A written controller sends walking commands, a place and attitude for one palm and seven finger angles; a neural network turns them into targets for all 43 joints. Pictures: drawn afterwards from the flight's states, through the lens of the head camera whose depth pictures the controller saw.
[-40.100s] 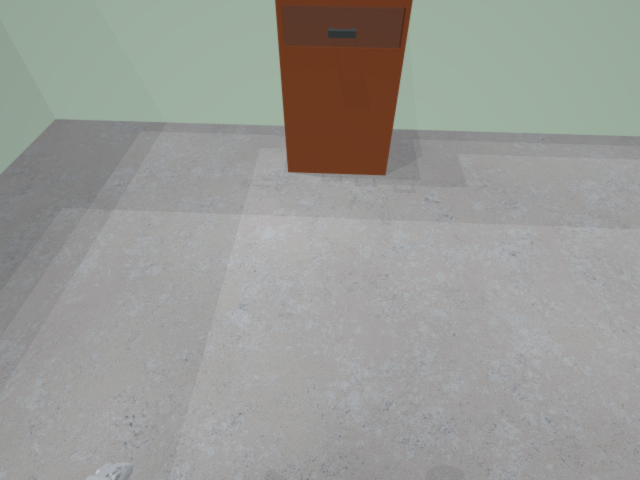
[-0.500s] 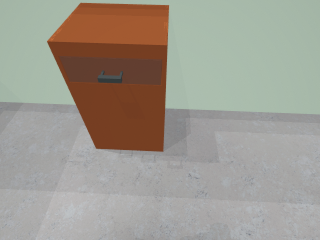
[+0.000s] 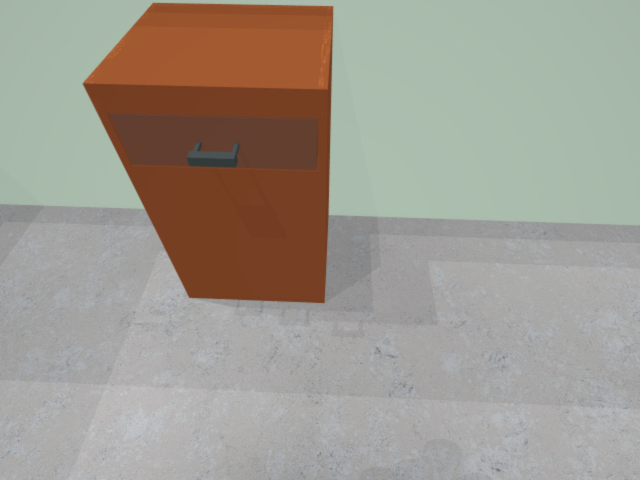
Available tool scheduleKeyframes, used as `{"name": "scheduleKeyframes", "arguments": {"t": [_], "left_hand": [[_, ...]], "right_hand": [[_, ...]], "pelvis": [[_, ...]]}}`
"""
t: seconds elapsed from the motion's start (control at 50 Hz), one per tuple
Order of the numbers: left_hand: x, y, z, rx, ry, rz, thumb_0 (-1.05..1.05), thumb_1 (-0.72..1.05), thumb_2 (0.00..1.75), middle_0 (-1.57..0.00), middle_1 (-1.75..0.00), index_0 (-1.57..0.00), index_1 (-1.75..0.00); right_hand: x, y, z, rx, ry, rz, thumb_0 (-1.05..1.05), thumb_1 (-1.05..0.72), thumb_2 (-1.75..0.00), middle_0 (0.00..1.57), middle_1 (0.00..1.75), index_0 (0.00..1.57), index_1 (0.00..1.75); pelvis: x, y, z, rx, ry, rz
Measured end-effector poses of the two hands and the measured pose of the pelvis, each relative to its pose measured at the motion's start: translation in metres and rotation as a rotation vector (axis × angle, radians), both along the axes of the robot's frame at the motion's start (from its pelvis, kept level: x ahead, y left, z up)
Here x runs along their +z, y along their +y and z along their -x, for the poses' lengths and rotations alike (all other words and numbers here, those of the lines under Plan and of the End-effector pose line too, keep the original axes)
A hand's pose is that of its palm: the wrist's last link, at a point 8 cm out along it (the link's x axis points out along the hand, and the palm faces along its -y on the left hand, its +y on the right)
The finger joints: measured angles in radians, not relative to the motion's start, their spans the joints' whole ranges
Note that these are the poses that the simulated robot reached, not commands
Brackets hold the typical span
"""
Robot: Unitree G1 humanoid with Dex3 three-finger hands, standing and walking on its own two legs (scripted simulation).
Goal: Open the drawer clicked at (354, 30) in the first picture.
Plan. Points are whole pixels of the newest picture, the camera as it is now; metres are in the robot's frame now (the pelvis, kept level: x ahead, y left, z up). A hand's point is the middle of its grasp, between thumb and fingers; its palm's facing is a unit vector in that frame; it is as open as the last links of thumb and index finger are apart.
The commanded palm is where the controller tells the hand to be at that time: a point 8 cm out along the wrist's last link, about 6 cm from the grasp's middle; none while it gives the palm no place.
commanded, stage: look to check the result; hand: left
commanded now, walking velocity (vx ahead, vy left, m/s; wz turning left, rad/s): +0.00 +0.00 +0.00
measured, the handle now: (214, 152) +0.77 +0.28 -0.07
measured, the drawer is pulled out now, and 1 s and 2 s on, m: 0.00 0.00 0.00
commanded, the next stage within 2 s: take the last steps up to it in 0.04 s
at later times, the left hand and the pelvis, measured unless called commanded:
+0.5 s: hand out of the picture +0.01 +0.21 -0.19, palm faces +0.08 -0.98 -0.19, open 7.4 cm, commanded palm none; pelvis +0.06 +0.03 -0.01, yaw +2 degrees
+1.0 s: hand (177, 420) +0.23 +0.24 -0.18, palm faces +0.11 -0.97 -0.21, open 7.3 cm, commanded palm none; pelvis +0.22 +0.06 -0.01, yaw +4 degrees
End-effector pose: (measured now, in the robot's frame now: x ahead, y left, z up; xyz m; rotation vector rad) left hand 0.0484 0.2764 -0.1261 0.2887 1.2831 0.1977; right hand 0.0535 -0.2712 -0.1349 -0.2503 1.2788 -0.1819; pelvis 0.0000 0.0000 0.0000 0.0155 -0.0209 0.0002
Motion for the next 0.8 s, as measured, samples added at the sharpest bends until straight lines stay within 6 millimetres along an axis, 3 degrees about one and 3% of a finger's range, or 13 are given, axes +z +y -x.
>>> {"name": "scheduleKeyframes", "arguments": {"t": [0.24,0.4,0.48,0.58,0.62,0.66,0.8], "left_hand": [[-0.003,-0.005,-0.005,-0.002,-0.012,0.013,0.00,0.90,0.90,-0.20,-0.30,-0.20,-0.30],[-0.023,-0.018,0.021,0.070,0.053,0.095,0.00,0.91,0.90,-0.20,-0.30,-0.20,-0.30],[-0.030,-0.018,0.043,0.126,0.149,0.133,0.00,0.90,0.90,-0.20,-0.30,-0.20,-0.30],[-0.041,-0.004,0.057,0.179,0.288,0.166,0.00,0.90,0.90,-0.20,-0.30,-0.20,-0.30],[-0.043,0.004,0.047,0.170,0.316,0.166,0.00,0.91,0.90,-0.20,-0.30,-0.20,-0.30],[-0.041,0.011,0.024,0.157,0.297,0.155,0.01,0.91,0.90,-0.20,-0.30,-0.20,-0.30],[-0.023,0.017,-0.101,0.115,0.035,0.128,0.01,0.91,0.90,-0.20,-0.30,-0.20,-0.30]], "right_hand": [[0.000,0.000,0.005,-0.009,0.008,0.006,0.01,-0.90,-0.90,0.20,0.30,0.20,0.30],[-0.013,0.031,0.019,-0.014,0.118,-0.046,0.01,-0.90,-0.90,0.20,0.30,0.20,0.30],[-0.012,0.054,-0.001,-0.021,0.138,-0.069,0.01,-0.90,-0.90,0.20,0.30,0.20,0.30],[-0.023,0.084,-0.050,0.012,0.078,-0.066,0.01,-0.90,-0.90,0.20,0.30,0.20,0.30],[-0.026,0.094,-0.061,-0.004,0.050,-0.062,0.01,-0.90,-0.90,0.20,0.30,0.20,0.30],[-0.025,0.104,-0.065,-0.022,0.054,-0.073,0.00,-0.90,-0.90,0.20,0.30,0.20,0.30],[-0.029,0.125,-0.074,-0.016,0.184,-0.151,0.00,-0.90,-0.90,0.20,0.30,0.20,0.30]], "pelvis": [[-0.001,0.001,-0.002,-0.001,-0.002,0.001],[-0.009,0.010,-0.027,0.026,0.000,0.016],[-0.010,0.023,-0.050,0.034,0.001,0.006],[-0.025,0.050,-0.084,0.045,0.001,0.005],[-0.028,0.058,-0.093,0.034,0.000,-0.002],[-0.025,0.062,-0.103,0.030,0.003,-0.009],[-0.013,0.062,-0.144,0.060,0.019,-0.003]]}}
